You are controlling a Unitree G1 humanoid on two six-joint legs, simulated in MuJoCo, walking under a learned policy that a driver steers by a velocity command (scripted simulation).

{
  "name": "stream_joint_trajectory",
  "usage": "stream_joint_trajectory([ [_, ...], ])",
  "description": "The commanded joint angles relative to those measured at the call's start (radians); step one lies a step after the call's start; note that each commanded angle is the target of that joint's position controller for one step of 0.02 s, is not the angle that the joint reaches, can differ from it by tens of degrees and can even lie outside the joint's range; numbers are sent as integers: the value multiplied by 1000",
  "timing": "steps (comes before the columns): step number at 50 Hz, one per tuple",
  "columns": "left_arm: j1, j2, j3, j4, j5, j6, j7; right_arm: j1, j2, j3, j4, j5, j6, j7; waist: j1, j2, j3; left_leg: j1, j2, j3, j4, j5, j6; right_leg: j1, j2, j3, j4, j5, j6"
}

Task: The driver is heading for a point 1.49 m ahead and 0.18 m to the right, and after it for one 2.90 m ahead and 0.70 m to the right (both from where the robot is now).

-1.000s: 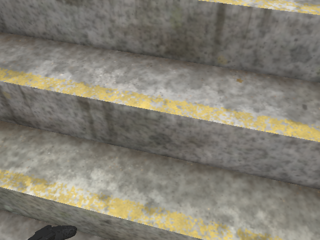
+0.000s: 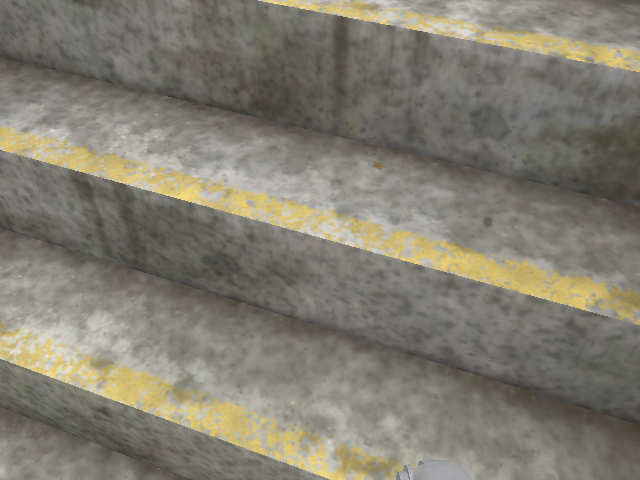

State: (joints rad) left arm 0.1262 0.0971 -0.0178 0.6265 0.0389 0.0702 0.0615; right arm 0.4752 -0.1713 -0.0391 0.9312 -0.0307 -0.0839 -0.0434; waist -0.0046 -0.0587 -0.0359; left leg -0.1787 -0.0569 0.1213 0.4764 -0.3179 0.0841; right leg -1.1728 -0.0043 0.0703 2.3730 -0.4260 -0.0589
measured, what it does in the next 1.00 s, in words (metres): climbs: right foot 0.21 m higher, then left foot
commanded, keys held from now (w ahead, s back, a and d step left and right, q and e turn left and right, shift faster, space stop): w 0.58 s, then no key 0.42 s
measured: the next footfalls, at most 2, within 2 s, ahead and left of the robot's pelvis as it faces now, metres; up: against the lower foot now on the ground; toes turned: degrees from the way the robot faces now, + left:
right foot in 0.20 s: +0.09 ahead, -0.19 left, +0.21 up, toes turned -18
left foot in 0.80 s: +0.25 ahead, +0.02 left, +0.21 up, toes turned -6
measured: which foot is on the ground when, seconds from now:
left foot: down 0.00-0.22, up 0.24-0.78, down 0.80-1.00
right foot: up 0.00-0.18, down 0.20-0.80, up 0.82-1.00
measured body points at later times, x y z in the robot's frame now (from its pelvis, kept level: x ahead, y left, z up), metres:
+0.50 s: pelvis +0.06 -0.10 +0.15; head +0.06 -0.14 +0.59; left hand +0.23 +0.10 +0.04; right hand +0.10 -0.35 +0.00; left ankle +0.10 +0.05 -0.32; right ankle +0.05 -0.18 -0.52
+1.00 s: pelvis +0.16 -0.06 +0.20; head +0.18 -0.04 +0.65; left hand +0.40 +0.09 +0.12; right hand +0.17 -0.30 +0.08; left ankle +0.21 +0.02 -0.52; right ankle +0.10 -0.17 -0.39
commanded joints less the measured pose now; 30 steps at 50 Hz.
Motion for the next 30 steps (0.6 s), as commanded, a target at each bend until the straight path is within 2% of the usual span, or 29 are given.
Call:
stream_joint_trajectory([
  [1,-314,-23,-21,-198,-15,-25,-4,39,-109,-29,-4,0,-16,-8,-29,79,160,-12,319,-394,-376,-251,184,-260,-70,-62,-79,-12,-7],
  [2,-341,-33,-28,-218,-15,-30,-4,53,-105,-29,5,-4,-15,-9,-37,91,163,10,324,-394,-390,-213,192,-279,-89,-59,-98,-33,-8],
  [3,-354,-30,-31,-239,-24,-35,-2,58,-126,-37,-6,-14,-18,-14,-44,103,144,60,324,-385,-389,-173,194,-303,-94,-62,-119,-69,2],
  [4,-369,-40,-36,-253,-20,-38,0,77,-133,-42,-1,-17,-23,-21,-54,110,114,120,339,-394,-393,-127,205,-327,-100,-56,-102,-98,4],
  [5,-359,-65,-45,-276,-6,-40,-8,94,-135,-49,-1,-14,-20,-38,-28,107,90,132,366,-392,-395,-24,183,-270,-144,56,-194,-138,-30],
  [6,-326,-50,-58,-272,-20,-38,-15,51,-176,-56,-29,-12,-6,-32,4,67,57,92,331,-274,-480,24,148,-84,-148,-41,-531,-168,-48],
  [7,-314,-57,-62,-250,-36,-34,-20,15,-159,-54,-46,-5,4,-23,0,70,42,-70,312,-197,-522,165,151,199,-112,-129,-665,-240,-64],
  [8,-239,-49,-57,-216,-48,-23,-16,-14,-166,-55,-59,-1,20,-14,26,96,11,-139,295,-119,-502,341,149,420,-78,-189,-800,-353,-78],
  [9,-199,-7,-39,-205,-56,-26,-4,-46,-197,-59,-104,18,17,-4,33,119,-52,-102,293,-130,-407,774,159,584,-9,-192,-938,-440,-69],
  [10,-31,32,-11,-101,-66,-29,6,-9,-217,-61,-75,47,13,16,57,138,-188,-3,254,-49,-239,1179,171,743,110,-346,-1037,-394,-37],
  [11,125,79,21,-57,-63,-50,20,-39,-211,-61,-64,52,0,42,135,225,-257,-65,260,-66,-8,1469,130,948,108,-130,-1138,-301,-50],
  [12,314,236,67,-22,-28,-55,41,-175,-196,-66,-159,84,-9,82,239,-131,-286,-363,137,-60,383,1085,20,1085,-157,446,-1520,-541,-147],
  [13,300,311,88,9,-31,-49,53,-182,-135,-64,-162,34,-11,110,181,-332,-321,-488,12,-275,707,227,-12,1087,-236,860,-1948,-622,-162],
  [14,136,301,91,-6,-51,-62,39,-130,-45,-60,-142,-9,4,114,56,-209,-244,-624,-62,-450,1102,176,-58,991,-316,848,-1985,-577,-104],
  [15,-7,257,85,-13,-42,-74,11,-87,-38,-58,-128,-32,18,111,-45,-85,-135,-752,-63,-417,1299,226,-63,911,-352,618,-1884,-390,-99],
  [16,-135,143,60,-1,-17,-88,-1,-60,-43,-62,-129,-34,37,105,-130,0,-29,-777,-50,-407,1334,313,-73,779,-316,328,-1657,-269,-30],
  [17,-219,74,34,12,-18,-105,-13,-14,-40,-61,-119,-37,54,91,-210,-36,-5,-747,-85,-330,1421,342,-87,668,-241,123,-1562,-92,8],
  [18,-244,45,31,25,-23,-116,-22,39,-42,-61,-110,-45,69,74,-252,-52,-27,-699,-86,-289,1505,371,-93,607,-217,8,-1544,-75,29],
  [19,-238,50,37,39,-22,-119,-24,38,-47,-53,-107,-48,76,67,-250,-36,-35,-693,-93,-263,1593,382,-89,563,-222,-4,-1560,-109,23],
  [20,-266,87,48,49,-22,-123,-23,22,-58,-51,-131,-40,90,66,-276,-33,-8,-717,-94,-238,1595,403,-88,522,-245,-4,-1595,-199,20],
  [21,-235,97,51,56,-13,-127,-23,-26,-59,-48,-143,-38,99,63,-251,-1,28,-743,-96,-226,1559,407,-85,507,-252,-9,-1627,-223,20],
  [22,-198,111,55,63,-1,-127,-20,-80,-47,-45,-157,-28,106,56,-224,6,57,-773,-108,-221,1545,416,-84,517,-260,-16,-1655,-184,14],
  [23,-167,125,59,62,1,-128,-16,-117,-51,-43,-170,-23,117,51,-203,6,73,-799,-109,-216,1513,406,-88,538,-276,-13,-1686,-189,10],
  [25,-110,135,64,35,1,-134,-11,-190,-51,-38,-204,-24,126,34,-161,-44,96,-834,-93,-230,1379,334,-99,608,-313,-12,-1774,-132,9],
  [27,-82,160,73,12,-9,-139,7,-175,-87,-47,-210,-32,136,28,-152,-71,65,-839,-75,-230,1348,322,-114,715,-359,9,-1804,-143,-11],
  [28,-46,165,73,11,-7,-141,11,-180,-88,-48,-211,-40,142,26,-129,-73,54,-909,-69,-243,1384,295,-119,823,-381,26,-1808,-131,-25],
  [29,-18,182,74,-1,-6,-141,9,-193,-96,-49,-229,-40,146,27,-115,-72,57,-931,-67,-197,1325,219,-121,894,-387,12,-1863,-120,-35],
  [30,-8,192,78,-11,0,-134,18,-204,-91,-46,-237,-38,149,36,-113,-111,76,-919,-20,-216,1184,125,-123,938,-403,0,-1924,-91,-30],
])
